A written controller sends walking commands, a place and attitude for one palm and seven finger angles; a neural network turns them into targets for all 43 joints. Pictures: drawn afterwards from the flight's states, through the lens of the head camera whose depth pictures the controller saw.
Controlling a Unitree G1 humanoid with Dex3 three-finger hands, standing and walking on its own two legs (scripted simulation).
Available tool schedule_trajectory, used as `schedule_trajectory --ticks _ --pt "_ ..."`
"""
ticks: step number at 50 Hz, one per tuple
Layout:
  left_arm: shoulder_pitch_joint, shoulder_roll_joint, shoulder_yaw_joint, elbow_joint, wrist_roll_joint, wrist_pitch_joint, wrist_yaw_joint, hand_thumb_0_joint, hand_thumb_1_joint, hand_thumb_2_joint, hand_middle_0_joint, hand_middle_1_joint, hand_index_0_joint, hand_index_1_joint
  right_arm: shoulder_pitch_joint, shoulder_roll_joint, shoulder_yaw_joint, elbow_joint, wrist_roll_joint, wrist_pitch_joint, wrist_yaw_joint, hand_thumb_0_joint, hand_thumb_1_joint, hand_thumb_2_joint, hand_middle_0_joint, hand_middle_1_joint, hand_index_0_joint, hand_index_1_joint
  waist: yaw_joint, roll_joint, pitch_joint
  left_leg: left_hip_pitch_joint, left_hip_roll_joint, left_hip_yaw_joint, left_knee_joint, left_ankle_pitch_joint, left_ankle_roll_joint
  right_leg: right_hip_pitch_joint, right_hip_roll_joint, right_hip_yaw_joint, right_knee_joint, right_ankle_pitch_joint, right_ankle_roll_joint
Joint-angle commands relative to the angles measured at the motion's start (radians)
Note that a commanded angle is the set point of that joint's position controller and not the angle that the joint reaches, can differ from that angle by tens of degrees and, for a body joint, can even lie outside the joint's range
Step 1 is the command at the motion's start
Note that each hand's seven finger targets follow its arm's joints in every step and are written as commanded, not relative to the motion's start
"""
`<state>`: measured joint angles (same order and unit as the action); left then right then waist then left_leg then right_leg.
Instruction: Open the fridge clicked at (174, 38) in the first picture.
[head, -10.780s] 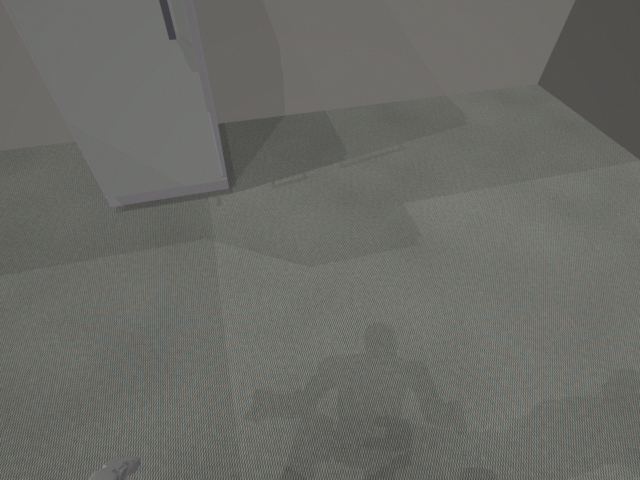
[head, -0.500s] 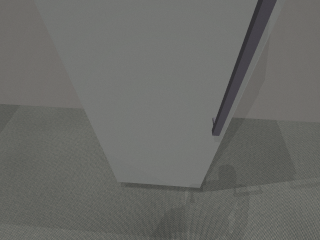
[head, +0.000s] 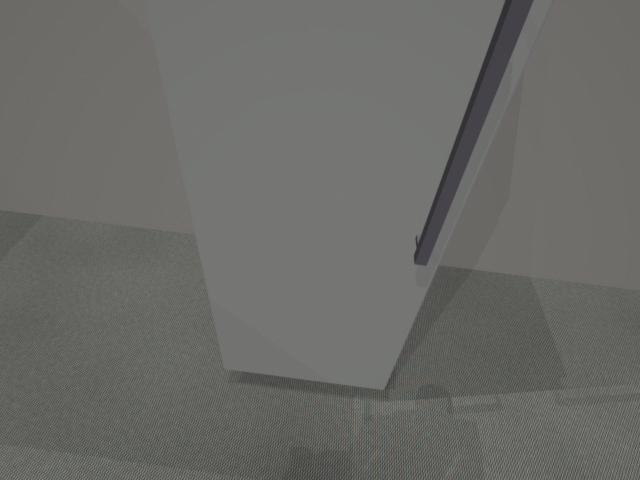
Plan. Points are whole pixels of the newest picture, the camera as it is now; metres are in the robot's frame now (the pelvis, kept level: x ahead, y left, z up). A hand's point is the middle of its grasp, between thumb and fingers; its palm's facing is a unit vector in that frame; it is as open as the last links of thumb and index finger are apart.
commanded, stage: come to a stop and stand still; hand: right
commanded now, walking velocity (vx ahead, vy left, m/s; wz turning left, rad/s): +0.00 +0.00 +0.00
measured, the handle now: (456, 151) +0.52 -0.16 +0.19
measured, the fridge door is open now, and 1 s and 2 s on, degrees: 0 0 0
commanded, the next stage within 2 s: look again from close up in 1.24 s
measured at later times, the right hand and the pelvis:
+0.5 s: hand out of the picture -0.03 -0.17 -0.17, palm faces +0.02 +0.98 -0.20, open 7.4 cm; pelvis -0.02 +0.01 +0.00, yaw -1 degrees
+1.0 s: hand out of the picture +0.04 -0.17 -0.16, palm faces +0.03 +0.97 -0.24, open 7.4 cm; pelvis +0.01 +0.02 +0.01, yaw -1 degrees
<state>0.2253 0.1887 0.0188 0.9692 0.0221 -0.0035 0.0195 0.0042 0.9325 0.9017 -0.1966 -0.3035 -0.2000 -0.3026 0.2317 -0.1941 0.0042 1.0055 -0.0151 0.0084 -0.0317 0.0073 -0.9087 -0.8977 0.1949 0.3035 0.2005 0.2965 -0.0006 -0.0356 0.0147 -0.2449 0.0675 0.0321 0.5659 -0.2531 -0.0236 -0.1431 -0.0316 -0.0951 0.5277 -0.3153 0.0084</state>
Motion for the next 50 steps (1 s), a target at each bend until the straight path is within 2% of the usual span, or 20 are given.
schedule_trajectory --ticks 1,3,6,9,11,13,16,20,24,29,35,39,43,50 --pt "0.056 0.105 0.016 -0.027 0.004 -0.005 -0.009 0.0 0.9 0.9 -0.2 -0.3 -0.2 -0.3 0.016 -0.133 -0.026 -0.049 -0.006 -0.008 0.004 0.0 -0.9 -0.9 0.2 0.3 0.2 0.3 0.006 0.05 0.159 -0.103 0.026 -0.084 -0.194 -0.228 0.047 -0.152 -0.054 0.101 -0.211 -0.146 -0.04" --pt "0.073 0.109 0.014 -0.026 0.004 -0.001 -0.012 0.0 0.9 0.9 -0.2 -0.3 -0.2 -0.3 0.03 -0.143 -0.03 -0.051 -0.006 -0.008 0.005 0.0 -0.9 -0.9 0.2 0.3 0.2 0.3 0.005 0.072 0.133 -0.1 0.03 -0.097 -0.211 -0.281 0.045 -0.163 -0.043 0.094 -0.196 -0.174 -0.038" --pt "0.104 0.098 0.01 -0.012 0.005 0.002 -0.013 0.0 0.9 0.9 -0.2 -0.3 -0.2 -0.3 0.04 -0.146 -0.031 -0.049 -0.005 -0.012 0.006 0.0 -0.9 -0.9 0.2 0.3 0.2 0.3 0.011 0.11 0.091 -0.121 0.045 -0.121 -0.246 -0.335 0.053 -0.12 -0.031 0.075 -0.156 -0.132 -0.037" --pt "0.135 0.086 0.006 0.011 0.004 -0.002 -0.013 0.0 0.9 0.9 -0.2 -0.3 -0.2 -0.3 0.041 -0.146 -0.035 -0.043 -0.001 -0.018 0.008 0.0 -0.9 -0.9 0.2 0.3 0.2 0.3 0.017 0.108 0.056 -0.123 0.059 -0.134 -0.253 -0.322 0.06 -0.101 -0.026 0.067 -0.126 -0.077 -0.032" --pt "0.148 0.081 0.005 0.025 0.002 -0.006 -0.01 0.0 0.9 0.9 -0.2 -0.3 -0.2 -0.3 0.042 -0.137 -0.034 -0.037 0.0 -0.021 0.009 0.0 -0.9 -0.9 0.2 0.3 0.2 0.3 0.017 0.085 0.043 -0.106 0.054 -0.123 -0.246 -0.295 0.062 -0.099 -0.035 0.078 -0.14 -0.066 -0.031" --pt "0.156 0.082 0.005 0.039 0.002 -0.011 -0.01 0.0 0.9 0.9 -0.2 -0.3 -0.2 -0.3 0.045 -0.138 -0.035 -0.026 0.001 -0.021 0.009 0.0 -0.9 -0.9 0.2 0.3 0.2 0.3 0.011 0.052 0.056 -0.09 0.052 -0.118 -0.232 -0.286 0.062 -0.138 -0.04 0.091 -0.156 -0.089 -0.032" --pt "0.168 0.074 0.003 0.059 0.0 -0.012 -0.007 0.0 0.9 0.9 -0.2 -0.3 -0.2 -0.3 0.063 -0.124 -0.031 -0.003 0.001 -0.022 0.009 0.0 -0.9 -0.9 0.2 0.3 0.2 0.3 0.005 0.053 0.065 -0.076 0.047 -0.11 -0.228 -0.269 0.062 -0.156 -0.05 0.098 -0.168 -0.098 -0.032" --pt "0.188 0.075 0.001 0.08 0.0 -0.017 -0.003 0.0 0.9 0.9 -0.2 -0.3 -0.2 -0.3 0.078 -0.108 -0.028 0.021 0.003 -0.021 0.009 0.0 -0.9 -0.9 0.2 0.3 0.2 0.3 0.002 0.012 0.084 -0.066 0.036 -0.102 -0.202 -0.223 0.061 -0.184 -0.059 0.116 -0.193 -0.114 -0.033" --pt "0.194 0.069 0.002 0.093 -0.002 -0.021 0.0 0.0 0.9 0.9 -0.2 -0.3 -0.2 -0.3 0.091 -0.096 -0.025 0.038 0.002 -0.025 0.008 0.0 -0.9 -0.9 0.2 0.3 0.2 0.3 -0.002 0.015 0.074 -0.042 0.033 -0.099 -0.19 -0.18 0.06 -0.186 -0.065 0.119 -0.2 -0.107 -0.034" --pt "0.189 0.065 0.003 0.098 -0.003 -0.022 0.002 0.0 0.9 0.9 -0.2 -0.3 -0.2 -0.3 0.087 -0.088 -0.024 0.046 0.0 -0.026 0.005 0.0 -0.9 -0.9 0.2 0.3 0.2 0.3 0.0 0.028 0.095 -0.048 0.033 -0.096 -0.187 -0.151 0.058 -0.186 -0.068 0.122 -0.207 -0.098 -0.034" --pt "0.172 0.066 0.003 0.099 -0.005 -0.029 0.004 0.0 0.9 0.9 -0.2 -0.3 -0.2 -0.3 0.074 -0.09 -0.025 0.051 0.001 -0.034 0.004 0.0 -0.9 -0.9 0.2 0.3 0.2 0.3 0.004 0.049 0.082 -0.045 0.038 -0.095 -0.183 -0.066 0.057 -0.135 -0.069 0.108 -0.188 0.014 -0.031" --pt "0.148 0.078 0.005 0.095 -0.007 -0.037 0.006 0.0 0.9 0.9 -0.2 -0.3 -0.2 -0.3 0.072 -0.102 -0.029 0.05 0.0 -0.043 0.004 0.0 -0.9 -0.9 0.2 0.3 0.2 0.3 0.002 0.057 0.023 -0.003 0.047 -0.09 -0.165 0.068 0.059 -0.079 -0.073 0.095 -0.161 0.127 -0.031" --pt "0.12 0.095 0.009 0.096 -0.008 -0.041 0.009 0.0 0.9 0.9 -0.2 -0.3 -0.2 -0.3 0.052 -0.118 -0.034 0.048 0.0 -0.048 0.003 0.0 -0.9 -0.9 0.2 0.3 0.2 0.3 0.003 0.043 0.002 0.027 0.048 -0.083 -0.137 0.191 0.061 -0.051 -0.081 0.092 -0.156 0.206 -0.029" --pt "0.067 0.123 0.009 0.095 -0.006 -0.038 0.01 0.0 0.9 0.9 -0.2 -0.3 -0.2 -0.3 0.019 -0.154 -0.04 0.047 0.0 -0.049 0.005 0.0 -0.9 -0.9 0.2 0.3 0.2 0.3 -0.001 0.042 0.002 0.051 0.06 -0.087 -0.148 0.231 0.066 -0.038 -0.08 0.085 -0.155 0.213 -0.023"
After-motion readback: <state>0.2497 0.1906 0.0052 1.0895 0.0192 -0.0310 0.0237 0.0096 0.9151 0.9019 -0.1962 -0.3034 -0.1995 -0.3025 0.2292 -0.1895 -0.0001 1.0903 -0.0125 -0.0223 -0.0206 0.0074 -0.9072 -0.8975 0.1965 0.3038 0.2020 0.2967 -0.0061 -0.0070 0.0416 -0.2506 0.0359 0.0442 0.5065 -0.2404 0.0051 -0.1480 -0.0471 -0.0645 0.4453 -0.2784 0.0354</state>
